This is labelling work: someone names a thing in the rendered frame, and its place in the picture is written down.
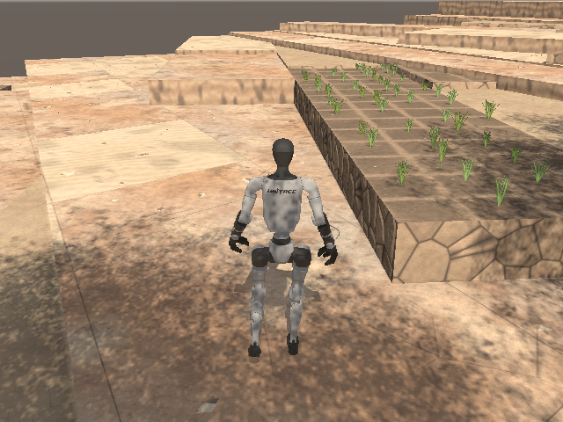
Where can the right robot forearm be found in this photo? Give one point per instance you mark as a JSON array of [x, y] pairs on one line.
[[326, 234]]

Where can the right robot upper arm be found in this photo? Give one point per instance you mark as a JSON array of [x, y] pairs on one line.
[[310, 186]]

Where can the left robot forearm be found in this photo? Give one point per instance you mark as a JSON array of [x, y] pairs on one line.
[[237, 229]]

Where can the left robot upper arm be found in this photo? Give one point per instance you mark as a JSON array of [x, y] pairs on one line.
[[254, 185]]

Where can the robot left shin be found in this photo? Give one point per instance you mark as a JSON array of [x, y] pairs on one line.
[[255, 317]]

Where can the robot right thigh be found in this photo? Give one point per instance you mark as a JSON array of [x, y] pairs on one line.
[[301, 262]]

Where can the robot left hand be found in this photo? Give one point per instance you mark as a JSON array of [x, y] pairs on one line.
[[241, 240]]

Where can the robot right hand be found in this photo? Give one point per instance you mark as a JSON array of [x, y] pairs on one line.
[[327, 252]]

